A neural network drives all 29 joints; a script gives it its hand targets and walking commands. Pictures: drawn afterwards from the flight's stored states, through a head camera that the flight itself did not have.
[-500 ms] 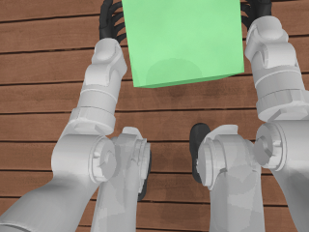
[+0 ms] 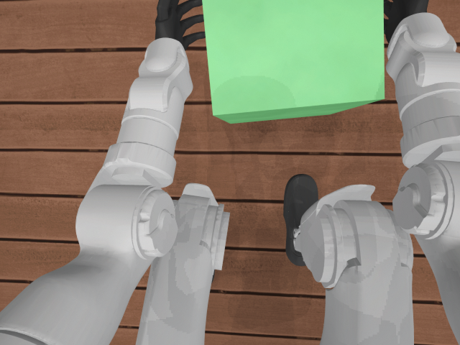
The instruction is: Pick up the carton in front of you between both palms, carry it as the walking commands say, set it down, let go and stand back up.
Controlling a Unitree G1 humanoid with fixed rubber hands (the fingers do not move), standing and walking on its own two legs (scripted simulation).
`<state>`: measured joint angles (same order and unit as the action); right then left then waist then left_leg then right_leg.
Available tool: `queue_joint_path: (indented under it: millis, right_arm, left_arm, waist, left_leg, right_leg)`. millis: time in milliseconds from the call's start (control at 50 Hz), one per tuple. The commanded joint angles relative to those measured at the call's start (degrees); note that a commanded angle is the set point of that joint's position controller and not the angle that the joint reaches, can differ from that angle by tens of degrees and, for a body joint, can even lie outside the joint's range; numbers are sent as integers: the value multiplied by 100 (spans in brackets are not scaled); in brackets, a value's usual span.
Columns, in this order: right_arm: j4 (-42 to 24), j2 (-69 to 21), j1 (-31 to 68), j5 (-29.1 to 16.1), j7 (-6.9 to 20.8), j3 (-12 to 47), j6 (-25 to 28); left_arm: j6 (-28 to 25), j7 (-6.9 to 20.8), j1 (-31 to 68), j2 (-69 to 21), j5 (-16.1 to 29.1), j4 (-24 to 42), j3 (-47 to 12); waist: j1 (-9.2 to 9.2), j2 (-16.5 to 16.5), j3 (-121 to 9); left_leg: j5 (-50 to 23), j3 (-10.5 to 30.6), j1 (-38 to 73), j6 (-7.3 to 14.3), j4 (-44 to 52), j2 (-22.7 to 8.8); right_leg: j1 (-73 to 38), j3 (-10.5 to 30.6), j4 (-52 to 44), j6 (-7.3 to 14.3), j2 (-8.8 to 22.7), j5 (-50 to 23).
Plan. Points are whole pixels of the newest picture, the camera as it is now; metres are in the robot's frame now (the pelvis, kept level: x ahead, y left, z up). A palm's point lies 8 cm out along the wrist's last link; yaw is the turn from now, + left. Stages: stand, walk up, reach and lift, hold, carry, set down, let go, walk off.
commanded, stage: set down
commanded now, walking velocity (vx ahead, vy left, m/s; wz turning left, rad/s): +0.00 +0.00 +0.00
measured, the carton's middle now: (281, 52) +0.52 -0.08 -0.24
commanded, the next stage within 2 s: let go in 1.78 s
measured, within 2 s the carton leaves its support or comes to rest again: neither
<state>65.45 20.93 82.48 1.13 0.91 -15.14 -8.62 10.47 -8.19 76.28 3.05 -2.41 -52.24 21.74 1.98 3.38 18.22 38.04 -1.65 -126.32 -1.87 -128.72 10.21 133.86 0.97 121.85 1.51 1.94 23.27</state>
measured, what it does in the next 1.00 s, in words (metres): stands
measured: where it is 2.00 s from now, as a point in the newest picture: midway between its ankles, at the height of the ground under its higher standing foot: (250, 248)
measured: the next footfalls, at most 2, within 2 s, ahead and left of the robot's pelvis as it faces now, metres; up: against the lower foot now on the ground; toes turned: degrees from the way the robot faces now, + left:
none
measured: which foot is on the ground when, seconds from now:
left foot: down 0.00-1.00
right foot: down 0.00-1.00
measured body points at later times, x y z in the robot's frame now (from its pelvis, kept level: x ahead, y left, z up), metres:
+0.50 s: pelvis +0.00 +0.00 +0.00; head +0.35 -0.04 +0.26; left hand +0.54 +0.09 -0.17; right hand +0.54 -0.23 -0.17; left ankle +0.09 +0.11 -0.33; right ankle +0.15 -0.12 -0.33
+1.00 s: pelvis +0.00 +0.00 +0.04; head +0.34 -0.05 +0.34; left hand +0.55 +0.11 -0.08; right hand +0.54 -0.27 -0.08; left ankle +0.09 +0.10 -0.33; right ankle +0.15 -0.12 -0.33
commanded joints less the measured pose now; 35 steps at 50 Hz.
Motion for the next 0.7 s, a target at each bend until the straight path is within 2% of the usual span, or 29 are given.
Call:
queue_joint_path:
  millis: [0, 40, 60, 80, 100, 120, 140, 160, 180, 200, 240, 260, 320, 340, 360, 380, 400, 420, 440, 460, 480, 500, 520, 540, 580, 600, 640, 660, 680]
  right_arm:
    - [-115, -4811, 2289, -288, 1329, 1208, -97]
    - [-105, -4513, 2464, -202, 1325, 1211, -52]
    - [2, -4514, 2227, -105, 1329, 1098, -86]
    - [63, -4443, 2144, -96, 1326, 1100, -101]
    - [110, -4351, 2067, -116, 1334, 977, -80]
    - [77, -4318, 2088, -56, 1324, 987, -61]
    - [86, -4147, 2270, -85, 1307, 1027, -67]
    - [213, -4224, 2113, -39, 1321, 987, -77]
    - [257, -4149, 2079, -74, 1308, 941, -65]
    - [237, -4108, 1986, -73, 1284, 887, -55]
    - [415, -3937, 1934, -11, 1260, 848, -61]
    - [475, -3902, 1977, -42, 1254, 843, -62]
    - [515, -3511, 1943, -5, 1173, 734, -15]
    - [609, -3386, 1904, 50, 1170, 626, -19]
    - [578, -3377, 1971, 1, 1144, 637, 6]
    - [534, -2887, 1823, 55, 1051, 465, 82]
    - [555, -2601, 1765, 104, 957, 464, 119]
    - [612, -1919, 1508, 107, 780, 331, 189]
    - [614, -1019, 1411, 86, 550, 168, 350]
    - [751, -15, 1037, 43, 273, 60, 483]
    - [633, 966, 905, -66, -23, -85, 604]
    - [468, 1370, 1237, -253, -178, -140, 708]
    - [650, 1457, 1350, -478, -205, 159, 767]
    - [231, 1455, 1638, -771, -223, 346, 825]
    - [0, 1767, 1812, -1171, -277, 561, 982]
    - [-163, 1687, 1931, -1314, -269, 762, 1017]
    - [42, 1664, 1695, -1519, -206, 899, 1016]
    - [-142, 1676, 1818, -1567, -176, 938, 999]
    - [-116, 1742, 1699, -1586, -160, 933, 951]
  left_arm:
    - [-94, 1309, 3123, -4094, 123, 243, -1796]
    - [-79, 1329, 3006, -3953, 39, 12, -1622]
    - [-53, 1346, 2918, -3824, -9, -107, -1583]
    - [-49, 1386, 2780, -3830, -74, -74, -1478]
    - [-17, 1386, 2613, -3738, -159, -170, -1433]
    - [-32, 1383, 2565, -3686, -205, -133, -1374]
    - [-37, 1386, 2638, -3709, -139, -186, -1369]
    - [-44, 1384, 2633, -3570, -196, -225, -1326]
    - [-29, 1382, 2560, -3528, -161, -304, -1361]
    - [-17, 1380, 2493, -3438, -240, -219, -1329]
    - [6, 1376, 2267, -3337, -373, -408, -1190]
    - [-9, 1359, 2408, -3299, -344, -387, -1180]
    - [1, 1325, 2237, -3010, -395, -534, -1166]
    - [-39, 1304, 2270, -2951, -405, -392, -1105]
    - [-65, 1286, 2294, -2896, -404, -373, -1079]
    - [-73, 1203, 2102, -2657, -431, -453, -983]
    - [-120, 1118, 2087, -2166, -496, -366, -822]
    - [-203, 948, 1844, -1494, -497, -362, -698]
    - [-277, 732, 1751, -724, -421, -430, -601]
    - [-412, 439, 1459, 345, -364, -275, -431]
    - [-527, 154, 1152, 1297, -326, -305, -257]
    - [-571, 16, 1438, 1429, -39, -202, -413]
    - [-588, -25, 1395, 1582, 228, -519, -574]
    - [-624, -20, 1547, 1611, 505, -332, -698]
    - [-679, 15, 1651, 1584, 1054, -234, -1263]
    - [-695, 41, 1774, 1484, 1251, -116, -1425]
    - [-758, 62, 1852, 1360, 1605, 189, -1799]
    - [-751, 23, 1855, 1481, 1582, 144, -1749]
    - [-729, -23, 1715, 1522, 1642, 172, -1821]
  waist:
    - [102, -13, -5181]
    - [108, -85, -4908]
    - [155, -146, -4719]
    - [122, -140, -4690]
    - [-10, 35, -4497]
    - [-26, -40, -4451]
    - [0, 27, -4495]
    - [-94, -98, -4411]
    - [27, -7, -4277]
    - [-44, 31, -4249]
    - [-46, -13, -3979]
    - [-105, -2, -4050]
    - [-33, 70, -4071]
    - [-3, 124, -3962]
    - [-4, 58, -4018]
    - [32, 157, -4153]
    - [40, 0, -4225]
    - [-16, 77, -4244]
    - [51, 119, -4485]
    - [23, 28, -4468]
    - [-105, -27, -4585]
    - [-91, -1, -4826]
    - [-83, -104, -4828]
    - [-99, -35, -5038]
    - [241, -186, -5685]
    - [207, -269, -5937]
    - [301, -194, -6410]
    - [161, -237, -6485]
    - [267, -306, -6749]
  left_leg:
    - [-702, -29, 862, 146, 1504, 3]
    - [-602, -18, 641, 151, 1444, -43]
    - [-563, 41, 531, 178, 1467, -43]
    - [-562, 1, 685, 187, 1473, -34]
    - [-436, -28, 565, 187, 1470, -39]
    - [-480, 18, 571, 194, 1459, -57]
    - [-532, 12, 487, 175, 1439, -89]
    - [-511, 18, 540, 202, 1442, -85]
    - [-398, -1, 427, 186, 1430, -103]
    - [-381, 26, 552, 196, 1510, -94]
    - [-242, 16, 544, 191, 1506, -77]
    - [-327, 51, 621, 170, 1454, -140]
    - [-323, 69, 827, 130, 1395, -187]
    - [-349, 52, 760, 100, 1431, -156]
    - [-387, 104, 901, 119, 1492, -164]
    - [-442, 84, 1016, 67, 1406, -202]
    - [-541, 68, 1164, 35, 1392, -238]
    - [-505, 12, 1107, 7, 1384, -277]
    - [-531, -8, 1377, -73, 1404, -344]
    - [-675, -33, 1502, -140, 1397, -412]
    - [-722, -71, 1586, -167, 1379, -447]
    - [-789, -25, 1490, -206, 1372, -526]
    - [-827, 2, 1541, -214, 1360, -543]
    - [-947, -19, 1409, -191, 1288, -569]
    - [-1163, 1, 1477, -191, 1259, -613]
    - [-1254, -37, 1426, -183, 1208, -610]
    - [-1406, -45, 1648, -225, 1295, -636]
    - [-1553, -70, 1643, -227, 1292, -651]
    - [-1540, -121, 1690, -258, 1301, -643]
  right_leg:
    - [-3630, -55, -428, 93, -568, -591]
    - [-3711, 27, -470, 113, -571, -514]
    - [-3680, 35, -425, 114, -519, -570]
    - [-3618, 35, -507, 139, -586, -383]
    - [-3499, 76, -491, 155, -565, -259]
    - [-3369, 42, -462, 143, -616, -249]
    - [-3519, 112, -484, 169, -579, -427]
    - [-3472, 100, -499, 132, -598, -346]
    - [-3424, 116, -503, 174, -582, -291]
    - [-3300, 90, -498, 162, -585, -210]
    - [-3261, 96, -540, 160, -601, 27]
    - [-3234, 128, -503, 148, -584, -83]
    - [-3254, 98, -446, 96, -521, -72]
    - [-3252, 137, -476, 126, -547, -68]
    - [-3233, 83, -451, 123, -545, -106]
    - [-3256, 72, -430, 112, -524, -123]
    - [-3405, 58, -420, 58, -512, -193]
    - [-3514, 113, -447, 60, -456, -244]
    - [-3678, 49, -431, 26, -424, -277]
    - [-3892, 74, -410, -26, -331, -427]
    - [-4067, 136, -396, -64, -318, -497]
    - [-4219, 166, -373, -26, -245, -607]
    - [-4335, 187, -388, -47, -193, -665]
    - [-4320, 248, -403, -4, -147, -761]
    - [-4772, 173, -309, 4, -133, -1216]
    - [-4930, 185, -297, 35, -132, -1346]
    - [-5356, 140, -220, 27, -81, -1679]
    - [-5487, 174, -166, 18, -65, -1815]
    - [-5732, 164, -208, 28, -108, -1848]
